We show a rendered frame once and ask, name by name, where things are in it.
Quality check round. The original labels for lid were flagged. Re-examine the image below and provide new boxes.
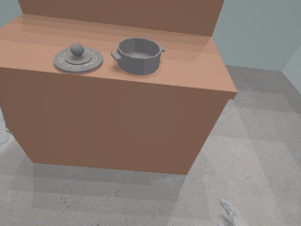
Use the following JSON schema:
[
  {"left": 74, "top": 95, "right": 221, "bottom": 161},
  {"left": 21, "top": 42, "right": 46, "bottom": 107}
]
[{"left": 53, "top": 46, "right": 103, "bottom": 73}]

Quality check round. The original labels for knob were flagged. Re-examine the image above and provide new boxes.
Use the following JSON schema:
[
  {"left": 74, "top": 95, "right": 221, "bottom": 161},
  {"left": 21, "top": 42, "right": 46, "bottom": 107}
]
[{"left": 70, "top": 42, "right": 84, "bottom": 57}]

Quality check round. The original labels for table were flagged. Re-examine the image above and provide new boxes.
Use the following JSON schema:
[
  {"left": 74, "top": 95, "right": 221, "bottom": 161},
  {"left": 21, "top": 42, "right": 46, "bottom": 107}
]
[{"left": 0, "top": 0, "right": 238, "bottom": 175}]

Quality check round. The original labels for robot left hand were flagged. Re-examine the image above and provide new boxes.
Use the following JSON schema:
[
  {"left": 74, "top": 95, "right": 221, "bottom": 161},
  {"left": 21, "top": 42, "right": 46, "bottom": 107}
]
[{"left": 0, "top": 105, "right": 14, "bottom": 153}]

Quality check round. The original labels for robot right hand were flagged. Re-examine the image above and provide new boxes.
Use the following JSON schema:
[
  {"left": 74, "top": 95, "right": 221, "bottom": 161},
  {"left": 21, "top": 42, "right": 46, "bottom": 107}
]
[{"left": 217, "top": 198, "right": 248, "bottom": 226}]

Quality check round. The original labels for pot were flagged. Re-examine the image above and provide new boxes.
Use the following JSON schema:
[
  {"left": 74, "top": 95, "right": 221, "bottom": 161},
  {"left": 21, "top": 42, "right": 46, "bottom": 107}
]
[{"left": 111, "top": 37, "right": 166, "bottom": 75}]

